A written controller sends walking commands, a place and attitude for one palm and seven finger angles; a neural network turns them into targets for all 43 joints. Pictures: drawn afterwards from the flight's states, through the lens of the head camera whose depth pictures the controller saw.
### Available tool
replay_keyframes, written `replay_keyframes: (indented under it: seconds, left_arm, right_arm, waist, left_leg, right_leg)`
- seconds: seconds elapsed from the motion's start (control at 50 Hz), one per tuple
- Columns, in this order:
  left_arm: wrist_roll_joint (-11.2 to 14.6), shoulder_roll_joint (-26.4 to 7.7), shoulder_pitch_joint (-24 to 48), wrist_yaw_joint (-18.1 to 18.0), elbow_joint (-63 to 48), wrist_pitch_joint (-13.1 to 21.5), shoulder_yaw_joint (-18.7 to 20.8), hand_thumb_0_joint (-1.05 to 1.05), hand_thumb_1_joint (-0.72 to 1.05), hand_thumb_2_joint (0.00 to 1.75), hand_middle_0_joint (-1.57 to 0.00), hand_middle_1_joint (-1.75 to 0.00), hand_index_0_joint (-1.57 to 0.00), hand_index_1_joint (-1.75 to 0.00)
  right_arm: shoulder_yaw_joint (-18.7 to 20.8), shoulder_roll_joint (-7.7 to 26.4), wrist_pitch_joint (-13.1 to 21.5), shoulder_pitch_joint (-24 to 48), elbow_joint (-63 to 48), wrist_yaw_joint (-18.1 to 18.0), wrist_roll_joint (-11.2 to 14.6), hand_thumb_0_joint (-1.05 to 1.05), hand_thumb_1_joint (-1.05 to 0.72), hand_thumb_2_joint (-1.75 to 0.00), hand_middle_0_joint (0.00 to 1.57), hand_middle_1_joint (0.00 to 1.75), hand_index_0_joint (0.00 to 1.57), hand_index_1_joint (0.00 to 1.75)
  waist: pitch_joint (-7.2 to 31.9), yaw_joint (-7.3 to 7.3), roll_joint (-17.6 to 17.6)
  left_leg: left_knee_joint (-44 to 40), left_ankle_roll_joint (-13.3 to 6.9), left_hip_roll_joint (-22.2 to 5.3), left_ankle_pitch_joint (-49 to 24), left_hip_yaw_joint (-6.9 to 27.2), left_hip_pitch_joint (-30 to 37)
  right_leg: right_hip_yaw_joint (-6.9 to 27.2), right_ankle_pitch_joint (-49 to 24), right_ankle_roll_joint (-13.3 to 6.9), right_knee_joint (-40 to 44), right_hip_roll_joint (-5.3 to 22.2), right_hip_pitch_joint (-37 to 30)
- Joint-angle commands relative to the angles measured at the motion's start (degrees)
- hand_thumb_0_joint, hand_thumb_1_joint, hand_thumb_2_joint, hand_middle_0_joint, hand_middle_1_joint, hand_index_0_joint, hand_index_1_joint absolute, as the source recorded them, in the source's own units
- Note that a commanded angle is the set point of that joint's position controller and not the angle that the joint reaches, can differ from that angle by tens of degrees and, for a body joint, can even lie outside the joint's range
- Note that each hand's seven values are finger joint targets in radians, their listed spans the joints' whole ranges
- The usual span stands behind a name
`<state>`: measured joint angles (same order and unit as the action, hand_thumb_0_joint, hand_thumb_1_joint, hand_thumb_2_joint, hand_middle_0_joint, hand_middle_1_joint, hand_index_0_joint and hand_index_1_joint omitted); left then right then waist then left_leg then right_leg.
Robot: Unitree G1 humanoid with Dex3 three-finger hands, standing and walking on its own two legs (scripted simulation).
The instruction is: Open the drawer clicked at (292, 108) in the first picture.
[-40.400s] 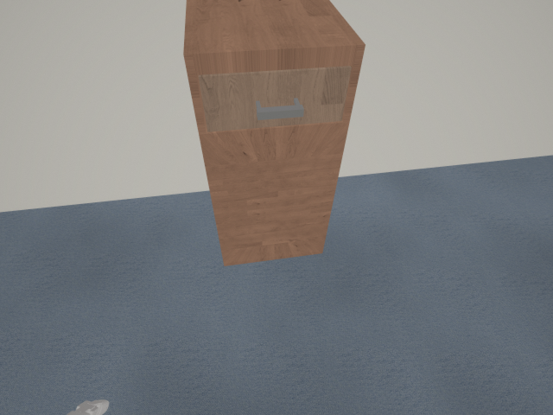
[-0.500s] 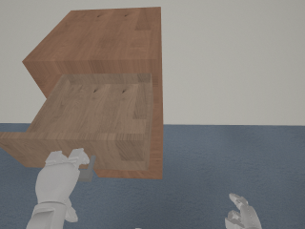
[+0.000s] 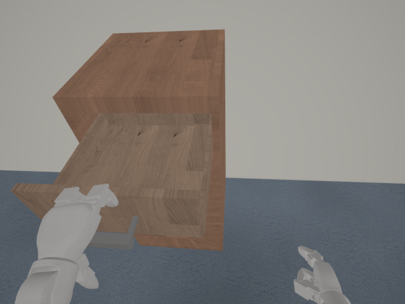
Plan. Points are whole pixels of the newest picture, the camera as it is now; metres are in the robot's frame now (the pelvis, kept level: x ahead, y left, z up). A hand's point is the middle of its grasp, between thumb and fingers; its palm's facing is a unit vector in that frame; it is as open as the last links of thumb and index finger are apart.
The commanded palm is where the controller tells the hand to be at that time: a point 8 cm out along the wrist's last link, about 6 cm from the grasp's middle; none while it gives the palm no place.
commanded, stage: lift the hand off the handle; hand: left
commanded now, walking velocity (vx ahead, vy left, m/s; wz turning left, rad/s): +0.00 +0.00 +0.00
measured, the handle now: (107, 230) +0.24 +0.25 +0.01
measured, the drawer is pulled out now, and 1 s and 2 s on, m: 0.26 0.26 0.26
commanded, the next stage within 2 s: draw the hand back to the body in 0.64 s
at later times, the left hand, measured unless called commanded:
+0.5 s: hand (76, 215) +0.20 +0.23 +0.15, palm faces +0.14 -0.09 -0.99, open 13.8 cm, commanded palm +0.17 +0.23 +0.21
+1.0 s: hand (63, 219) +0.19 +0.25 +0.15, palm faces +0.08 -0.10 -0.99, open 13.8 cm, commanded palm +0.16 +0.25 +0.21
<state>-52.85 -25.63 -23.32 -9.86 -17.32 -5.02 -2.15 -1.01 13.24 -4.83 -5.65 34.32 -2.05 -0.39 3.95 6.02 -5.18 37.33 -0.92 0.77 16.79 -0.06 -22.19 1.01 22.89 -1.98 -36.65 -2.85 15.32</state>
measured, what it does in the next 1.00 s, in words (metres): stands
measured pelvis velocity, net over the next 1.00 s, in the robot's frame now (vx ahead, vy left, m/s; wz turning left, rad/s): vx -0.01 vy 0.00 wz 0.02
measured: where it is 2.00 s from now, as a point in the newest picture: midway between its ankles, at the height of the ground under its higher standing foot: outside the picture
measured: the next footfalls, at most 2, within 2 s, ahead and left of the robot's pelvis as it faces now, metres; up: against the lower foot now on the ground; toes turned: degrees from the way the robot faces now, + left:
none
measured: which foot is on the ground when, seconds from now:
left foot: down 0.00-1.00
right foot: down 0.00-1.00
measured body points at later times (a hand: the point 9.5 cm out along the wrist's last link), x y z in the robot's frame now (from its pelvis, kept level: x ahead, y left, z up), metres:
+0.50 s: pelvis +0.00 +0.00 +0.01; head -0.02 -0.05 +0.46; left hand +0.19 +0.23 +0.20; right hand +0.23 -0.19 -0.08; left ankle +0.03 +0.11 -0.72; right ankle -0.04 -0.10 -0.72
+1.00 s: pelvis -0.01 +0.00 +0.01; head -0.02 -0.05 +0.46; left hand +0.18 +0.25 +0.20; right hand +0.22 -0.20 -0.07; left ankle +0.03 +0.11 -0.72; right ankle -0.04 -0.10 -0.72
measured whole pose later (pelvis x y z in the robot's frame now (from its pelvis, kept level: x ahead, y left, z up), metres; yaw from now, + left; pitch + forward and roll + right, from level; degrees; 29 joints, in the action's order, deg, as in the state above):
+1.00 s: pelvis -0.01 +0.00 +0.01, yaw +1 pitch -3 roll +0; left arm -45.1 -32.3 -19.7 3.0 -25.6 -5.8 4.8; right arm -2.1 15.3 -4.1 -5.8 34.0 -0.7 1.2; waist 0.5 6.6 -6.6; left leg 29.0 -0.5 0.7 12.2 1.4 -14.3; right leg -0.2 17.9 -2.2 -27.0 -3.0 6.6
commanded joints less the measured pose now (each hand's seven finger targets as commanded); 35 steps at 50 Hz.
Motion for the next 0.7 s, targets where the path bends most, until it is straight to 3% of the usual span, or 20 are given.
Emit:
replay_keyframes:
  seconds: [0.0, 0.02, 0.06, 0.08, 0.12, 0.16, 0.18, 0.24, 0.28, 0.32, 0.38, 0.42, 0.44, 0.48, 0.56, 0.58, 0.64, 0.68]
  left_arm:
    - [-0.1, -10.0, 4.5, -0.7, -15.1, -0.1, 7.8, 0.00, -0.50, 0.30, -0.30, -1.20, -0.30, -1.20]
    - [0.5, -8.8, 5.6, -0.1, -15.1, -0.5, 6.6, 0.00, -0.50, 0.30, -0.30, -1.20, -0.30, -1.20]
    - [0.8, -10.8, 6.0, 0.9, -15.3, -0.7, 8.0, 0.00, -0.50, 0.30, -0.30, -1.20, -0.30, -1.20]
    - [1.1, -11.8, 6.1, 1.4, -15.6, -0.9, 9.4, 0.00, -0.50, 0.30, -0.30, -1.20, -0.30, -1.20]
    - [1.1, -10.6, 8.2, 2.5, -16.0, -0.9, 7.4, 0.00, -0.50, 0.30, -0.30, -1.20, -0.30, -1.20]
    - [1.1, -11.8, 7.8, 3.1, -17.5, -0.7, 8.5, 0.00, -0.50, 0.30, -0.30, -1.20, -0.30, -1.20]
    - [1.7, -12.1, 7.5, 3.5, -18.8, -1.0, 9.1, 0.00, -0.50, 0.30, -0.30, -1.20, -0.30, -1.20]
    - [1.7, -11.2, 9.1, 4.4, -19.8, -0.7, 7.7, 0.00, -0.50, 0.30, -0.30, -1.20, -0.30, -1.20]
    - [2.5, -12.7, 8.0, 4.8, -20.4, -1.5, 9.9, 0.00, -0.50, 0.30, -0.30, -1.20, -0.30, -1.20]
    - [2.3, -11.6, 10.2, 5.5, -20.7, -2.0, 8.1, 0.00, -0.50, 0.30, -0.30, -1.20, -0.30, -1.20]
    - [3.2, -13.4, 10.6, 6.4, -20.4, -3.5, 10.4, 0.00, -0.50, 0.30, -0.30, -1.20, -0.30, -1.20]
    - [3.2, -14.3, 13.1, 7.5, -19.4, -3.9, 10.1, 0.00, -0.50, 0.30, -0.30, -1.20, -0.30, -1.20]
    - [3.2, -15.4, 13.3, 7.9, -19.6, -4.1, 10.9, 0.00, -0.50, 0.30, -0.30, -1.20, -0.30, -1.20]
    - [4.7, -15.1, 15.4, 9.0, -20.1, -4.6, 10.9, 0.00, -0.50, 0.30, -0.30, -1.20, -0.30, -1.20]
    - [4.8, -13.7, 15.9, 11.2, -17.1, -4.5, 8.5, 0.00, -0.50, 0.30, -0.30, -1.20, -0.30, -1.20]
    - [5.9, -13.4, 15.4, 11.8, -17.0, -4.6, 9.2, 0.00, -0.50, 0.30, -0.30, -1.20, -0.30, -1.20]
    - [4.7, -14.9, 16.9, 12.3, -18.2, -3.4, 9.4, 0.00, -0.50, 0.30, -0.30, -1.20, -0.30, -1.20]
    - [5.3, -17.0, 16.2, 11.8, -18.7, -2.8, 12.7, 0.00, -0.50, 0.30, -0.30, -1.20, -0.30, -1.20]
  right_arm:
    - [1.2, 5.2, 2.4, 9.8, -10.0, 0.2, 0.1, 0.00, -0.90, -0.90, 0.20, 0.30, 0.20, 0.30]
    - [1.3, 5.1, 2.3, 10.1, -9.9, 0.3, 0.3, 0.00, -0.90, -0.90, 0.20, 0.30, 0.20, 0.30]
    - [1.3, 5.4, 2.3, 9.9, -10.0, 0.0, 0.2, 0.00, -0.90, -0.90, 0.20, 0.30, 0.20, 0.30]
    - [1.1, 5.4, 2.4, 10.8, -10.1, -0.1, 0.4, 0.00, -0.90, -0.90, 0.20, 0.30, 0.20, 0.30]
    - [0.9, 5.2, 2.2, 10.6, -9.7, -0.1, 0.4, 0.00, -0.90, -0.90, 0.20, 0.30, 0.20, 0.30]
    - [1.1, 5.4, 2.4, 10.4, -10.1, -0.1, 0.3, 0.00, -0.90, -0.90, 0.20, 0.30, 0.20, 0.30]
    - [0.7, 5.4, 2.6, 11.7, -10.5, 0.0, 0.7, 0.00, -0.90, -0.90, 0.20, 0.30, 0.20, 0.30]
    - [0.7, 5.3, 2.8, 10.7, -10.3, 0.1, 0.5, 0.00, -0.90, -0.90, 0.20, 0.30, 0.20, 0.30]
    - [0.5, 5.4, 2.7, 12.2, -10.5, 0.5, 1.1, 0.00, -0.90, -0.90, 0.20, 0.30, 0.20, 0.30]
    - [0.4, 5.1, 2.6, 11.8, -10.0, 0.8, 1.0, 0.00, -0.90, -0.90, 0.20, 0.30, 0.20, 0.30]
    - [0.0, 5.2, 2.5, 13.7, -10.4, 1.2, 1.5, 0.00, -0.90, -0.90, 0.20, 0.30, 0.20, 0.30]
    - [0.0, 5.3, 2.4, 12.8, -9.7, 1.1, 1.3, 0.00, -0.90, -0.90, 0.20, 0.30, 0.20, 0.30]
    - [0.0, 5.5, 2.3, 12.8, -10.0, 1.1, 1.3, 0.00, -0.90, -0.90, 0.20, 0.30, 0.20, 0.30]
    - [-0.4, 5.3, 2.7, 14.6, -10.3, 1.2, 2.0, 0.00, -0.90, -0.90, 0.20, 0.30, 0.20, 0.30]
    - [-0.2, 5.4, 2.9, 13.3, -9.8, 1.0, 1.7, 0.00, -0.90, -0.90, 0.20, 0.30, 0.20, 0.30]
    - [-0.5, 5.4, 3.2, 14.8, -10.1, 1.3, 2.3, 0.00, -0.90, -0.90, 0.20, 0.30, 0.20, 0.30]
    - [-0.5, 5.7, 3.2, 13.2, -10.1, 1.2, 1.6, 0.00, -0.90, -0.90, 0.20, 0.30, 0.20, 0.30]
    - [-0.6, 5.7, 3.6, 14.7, -10.5, 1.2, 2.0, 0.00, -0.90, -0.90, 0.20, 0.30, 0.20, 0.30]
  waist:
    - [6.4, 0.31, 1.5]
    - [5.7, -0.07, 2.4]
    - [6.0, 0.15, 3.9]
    - [5.4, 0.27, 3.6]
    - [4.0, -0.12, 3.0]
    - [5.8, 0.64, 2.9]
    - [6.0, 0.76, 0.6]
    - [5.1, 0.61, 2.7]
    - [5.3, 1.06, 0.8]
    - [4.1, 0.62, 1.5]
    - [4.0, 1.31, 2.1]
    - [3.5, 0.89, 3.6]
    - [4.0, 1.19, 2.4]
    - [3.8, 0.80, 2.3]
    - [1.6, 0.56, 3.7]
    - [1.4, 0.43, 2.6]
    - [3.0, 0.76, 3.8]
    - [3.4, 1.13, 2.6]
  left_leg:
    - [-5.0, -0.4, 0.4, -14.5, 0.2, 12.6]
    - [-5.6, -0.4, 0.4, -14.1, 0.3, 12.9]
    - [-6.0, -0.7, 0.5, -14.0, 0.1, 13.7]
    - [-6.1, -0.6, 0.4, -13.9, 0.3, 14.1]
    - [-7.0, -0.6, 0.4, -13.5, 0.2, 14.3]
    - [-7.5, -0.7, 0.4, -14.7, 0.2, 15.6]
    - [-7.6, -0.5, 0.2, -15.0, 0.4, 16.3]
    - [-8.5, -0.6, 0.1, -15.4, 0.3, 16.4]
    - [-9.0, -0.2, 0.0, -15.7, 0.4, 16.8]
    - [-9.9, -0.2, -0.1, -15.9, 0.4, 16.7]
    - [-10.5, -0.2, 0.0, -15.0, 0.4, 16.9]
    - [-11.0, -0.3, 0.2, -15.1, 0.1, 16.6]
    - [-11.1, -0.3, 0.3, -15.2, 0.0, 17.0]
    - [-11.3, -0.2, 0.2, -14.6, 0.4, 17.5]
    - [-12.2, -0.4, 0.4, -13.8, 0.0, 17.4]
    - [-12.3, -0.2, 0.3, -13.0, 0.2, 17.3]
    - [-12.3, -0.4, 0.7, -13.5, -0.1, 17.2]
    - [-11.9, -0.3, 0.5, -13.3, 0.1, 17.5]
  right_leg:
    - [0.6, -18.7, 0.6, 8.5, 0.8, 3.8]
    - [0.2, -17.7, 0.6, 9.1, 0.6, 3.7]
    - [0.4, -18.3, 1.0, 10.1, 0.8, 2.9]
    - [1.2, -18.4, 0.7, 10.9, 0.7, 2.5]
    - [0.3, -17.0, 0.8, 11.5, 0.9, 2.8]
    - [0.3, -17.9, 0.9, 11.8, 1.0, 1.2]
    - [0.8, -18.0, 0.5, 12.3, 0.8, 0.6]
    - [-0.5, -17.2, 0.8, 12.7, 1.1, 0.6]
    - [0.4, -17.7, 0.4, 13.4, 0.8, -0.9]
    - [-0.6, -17.0, 0.6, 13.6, 0.9, -0.6]
    - [0.1, -16.5, 0.5, 14.6, 0.8, -2.1]
    - [-0.2, -17.0, 0.9, 14.9, 1.2, -2.5]
    - [0.0, -16.9, 1.0, 15.0, 1.2, -2.9]
    - [0.2, -16.1, 0.8, 15.6, 0.9, -3.1]
    - [-0.5, -14.8, 1.3, 16.6, 1.1, -2.2]
    - [-0.2, -14.3, 1.0, 16.9, 0.8, -2.6]
    - [-0.5, -14.9, 1.3, 16.6, 1.4, -3.3]
    - [0.3, -14.7, 0.8, 16.9, 1.0, -3.6]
